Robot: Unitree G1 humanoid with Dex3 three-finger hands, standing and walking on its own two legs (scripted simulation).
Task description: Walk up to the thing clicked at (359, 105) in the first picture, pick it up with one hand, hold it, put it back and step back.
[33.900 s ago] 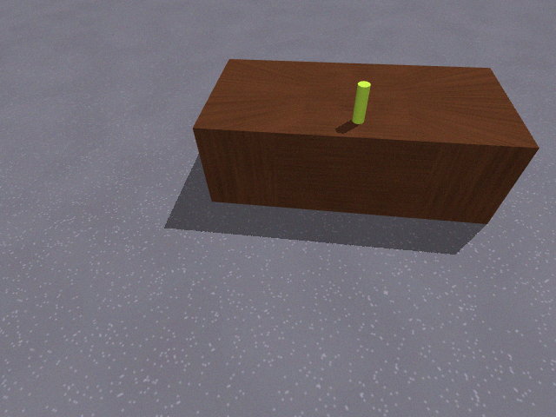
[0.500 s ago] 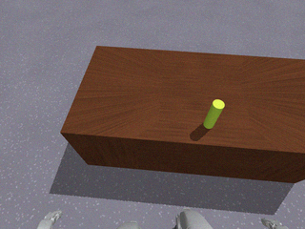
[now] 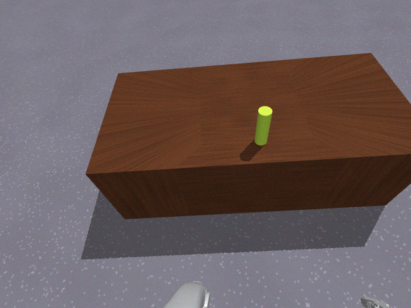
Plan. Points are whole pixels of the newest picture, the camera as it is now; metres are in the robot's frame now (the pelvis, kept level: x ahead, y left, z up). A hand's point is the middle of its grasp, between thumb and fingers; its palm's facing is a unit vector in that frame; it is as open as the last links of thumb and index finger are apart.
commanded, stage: step back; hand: right
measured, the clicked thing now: (262, 126) +0.75 -0.15 -0.23
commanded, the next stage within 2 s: stand in 2.00 s
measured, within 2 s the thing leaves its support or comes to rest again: neither
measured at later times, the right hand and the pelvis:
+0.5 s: hand out of the picture -0.04 -0.27 -0.15, palm faces -0.05 +0.91 -0.41, open 7.4 cm; pelvis -0.16 +0.00 -0.01, yaw -1 degrees
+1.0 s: hand out of the picture -0.23 -0.26 -0.15, palm faces -0.14 +0.91 -0.39, open 7.4 cm; pelvis -0.32 +0.00 +0.00, yaw +5 degrees
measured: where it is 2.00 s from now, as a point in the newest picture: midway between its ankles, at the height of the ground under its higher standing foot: outside the picture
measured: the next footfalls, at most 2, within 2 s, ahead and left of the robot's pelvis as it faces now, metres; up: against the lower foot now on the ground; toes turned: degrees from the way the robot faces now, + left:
left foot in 0.18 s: -0.03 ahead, +0.14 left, +0.00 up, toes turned +2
right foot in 0.52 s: -0.17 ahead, -0.12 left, +0.00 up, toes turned +2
